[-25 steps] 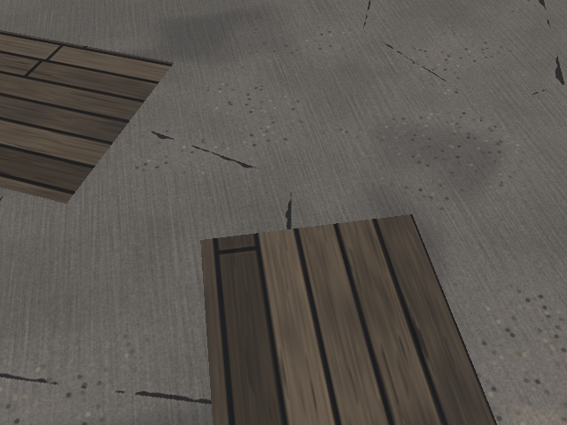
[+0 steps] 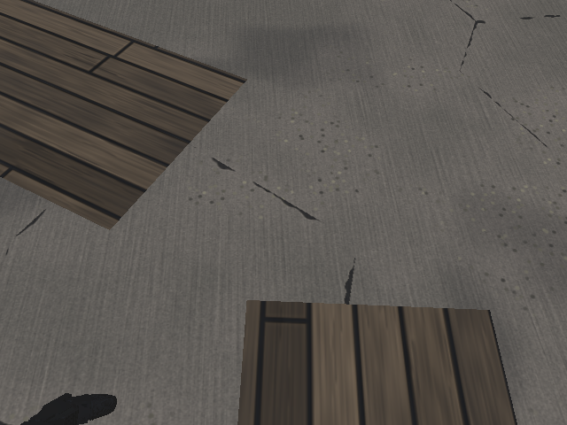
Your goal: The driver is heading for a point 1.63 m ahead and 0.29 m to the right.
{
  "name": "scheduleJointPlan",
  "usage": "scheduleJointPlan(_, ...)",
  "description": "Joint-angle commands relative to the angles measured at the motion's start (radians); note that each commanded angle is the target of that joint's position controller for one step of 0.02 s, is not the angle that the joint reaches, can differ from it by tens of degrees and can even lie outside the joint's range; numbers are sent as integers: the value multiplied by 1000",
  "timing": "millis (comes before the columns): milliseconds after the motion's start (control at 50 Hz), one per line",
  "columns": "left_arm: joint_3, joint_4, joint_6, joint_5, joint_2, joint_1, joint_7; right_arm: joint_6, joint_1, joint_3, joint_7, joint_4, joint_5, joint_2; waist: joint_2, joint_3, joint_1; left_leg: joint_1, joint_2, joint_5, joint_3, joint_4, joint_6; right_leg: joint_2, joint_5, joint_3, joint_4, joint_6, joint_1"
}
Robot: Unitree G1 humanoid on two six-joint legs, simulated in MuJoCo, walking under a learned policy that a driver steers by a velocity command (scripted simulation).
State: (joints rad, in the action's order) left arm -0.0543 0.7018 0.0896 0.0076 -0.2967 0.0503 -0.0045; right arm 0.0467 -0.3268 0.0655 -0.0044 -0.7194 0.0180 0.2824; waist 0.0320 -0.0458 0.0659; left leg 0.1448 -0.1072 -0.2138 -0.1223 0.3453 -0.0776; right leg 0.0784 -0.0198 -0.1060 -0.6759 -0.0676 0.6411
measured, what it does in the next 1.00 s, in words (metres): walks ahead, turning right: right foot, then left foot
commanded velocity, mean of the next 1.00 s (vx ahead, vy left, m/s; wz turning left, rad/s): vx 0.50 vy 0.00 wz -0.30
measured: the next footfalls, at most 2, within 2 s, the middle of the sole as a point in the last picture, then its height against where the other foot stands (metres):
right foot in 0.16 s outside the picture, level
left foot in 0.66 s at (250, 384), level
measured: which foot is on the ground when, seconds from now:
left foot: down 0.00-0.18, up 0.20-0.64, down 0.66-1.00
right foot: up 0.00-0.14, down 0.16-0.66, up 0.68-1.00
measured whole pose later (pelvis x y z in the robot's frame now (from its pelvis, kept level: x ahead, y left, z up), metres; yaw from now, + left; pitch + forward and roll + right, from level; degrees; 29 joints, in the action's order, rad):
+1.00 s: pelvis +0.54 -0.07 +0.00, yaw -23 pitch +1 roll +2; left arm -0.06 0.66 0.03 -0.02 -0.31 0.14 -0.02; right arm 0.09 -0.34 0.07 0.01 -0.83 0.01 0.29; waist 0.05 -0.04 0.09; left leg 0.02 -0.03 -0.24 0.12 0.24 -0.01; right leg 0.10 -0.07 -0.06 -0.79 -0.01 0.67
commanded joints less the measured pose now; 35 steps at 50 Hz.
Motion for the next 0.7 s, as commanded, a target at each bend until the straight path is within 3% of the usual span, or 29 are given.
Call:
scheduleJointPlan(20,-9,-76,22,-13,-63,-91,-14,9,-16,48,-12,44,5,173,-120,38,9,73,220,117,-162,-94,-139,-58,127,49,120,0,-138)
scheduleJointPlan(60,-12,-73,31,-13,-77,-93,-27,9,-43,41,-12,24,2,153,-131,37,19,-5,258,111,-183,-54,-131,-46,123,43,158,27,-131)
scheduleJointPlan(120,-20,-73,36,-14,-102,-63,-32,4,-46,44,-10,8,-6,162,-164,19,-3,-105,311,258,-204,0,-113,-49,-19,71,179,89,-137)
scheduleJointPlan(140,-30,-55,38,-12,-119,-2,-29,1,-32,42,-9,9,-5,160,-162,45,-40,-127,286,416,-170,70,-92,-75,-39,102,215,118,-214)
scheduleJointPlan(160,-46,-24,40,-7,-148,108,-25,-1,-31,33,-9,10,-10,141,-140,124,-89,-108,239,548,-122,221,-68,-73,-15,98,213,158,-377)
scheduleJointPlan(180,-59,-6,41,1,-204,260,-26,0,-56,15,-14,30,-28,107,-21,281,-136,35,171,397,-61,500,-33,73,32,-106,181,245,-654)
scheduleJointPlan(200,-80,29,30,-6,-273,341,-36,14,-171,-1,-10,37,-11,53,275,361,-99,414,14,-182,38,842,60,258,-187,-558,301,412,-951)
scheduleJointPlan(220,-55,31,27,-42,-183,343,-44,27,-114,4,-8,41,-6,123,202,304,-127,572,53,-324,-27,931,55,267,-439,-710,400,401,-954)
scheduleJointPlan(240,-40,15,21,-38,-132,279,-40,37,12,17,-3,64,6,166,103,160,-142,628,101,-238,-23,942,47,234,-441,-582,412,355,-838)
scheduleJointPlan(260,-34,1,12,-20,-123,244,-36,48,88,11,-2,82,-6,151,8,97,-137,613,127,-178,1,906,44,189,-348,-480,424,333,-729)
scheduleJointPlan(280,-31,-1,7,-15,-118,224,-32,59,119,11,1,97,-22,138,-12,50,-116,601,152,-134,8,831,51,161,-236,-422,434,334,-650)
scheduleJointPlan(300,-25,-4,6,-9,-105,217,-26,63,114,13,2,99,-34,129,7,58,-93,548,173,-100,8,766,57,124,-141,-367,445,323,-611)
scheduleJointPlan(340,-23,-3,1,-15,-100,226,-18,61,100,9,3,100,-40,100,38,76,-74,501,173,-83,29,669,81,86,-45,-304,465,323,-580)
scheduleJointPlan(360,-29,1,0,-20,-120,234,-12,58,106,5,3,105,-36,90,60,69,-71,494,168,-92,43,613,98,91,7,-289,467,338,-550)
scheduleJointPlan(420,-41,16,-9,-29,-152,263,7,55,208,-8,1,125,-33,61,39,44,-97,455,147,48,61,411,132,54,39,-218,476,316,-478)
scheduleJointPlan(480,-44,35,-23,-34,-157,312,19,62,304,-12,9,141,-24,52,47,39,-132,381,112,224,57,255,142,29,25,-200,459,283,-441)
scheduleJointPlan(540,-44,51,-37,-40,-148,360,24,72,375,-8,20,159,-14,63,52,36,-150,328,85,257,44,174,134,38,-18,-245,414,267,-460)
scheduleJointPlan(580,-46,52,-45,-40,-149,362,28,79,381,2,23,162,-10,84,66,34,-137,293,82,215,27,129,119,53,-44,-299,373,253,-499)
scheduleJointPlan(620,-50,44,-51,-39,-150,336,29,86,316,16,20,147,-7,109,88,47,-90,192,87,167,34,85,86,54,-6,-328,308,232,-506)
scheduleJointPlan(640,-44,35,-52,-36,-130,320,27,88,231,30,13,126,-12,132,81,93,-44,54,103,170,41,51,56,15,46,-305,223,206,-478)
scheduleJointPlan(660,-27,15,-47,-23,-84,301,22,90,90,46,3,110,-27,176,25,215,25,-181,228,136,-60,85,-5,-33,-6,-245,2,175,-382)
scheduleJointPlan(680,-7,-6,-39,-32,-13,401,25,76,-23,64,-2,90,-41,250,-200,353,13,-513,443,-5,-405,58,-133,-175,-349,-97,-315,108,-82)
scheduleJointPlan(700,-7,-18,-34,-47,-64,444,25,65,-47,59,7,68,-19,215,-343,355,-4,-517,548,-215,-675,-16,-196,-129,-580,-64,-504,94,98)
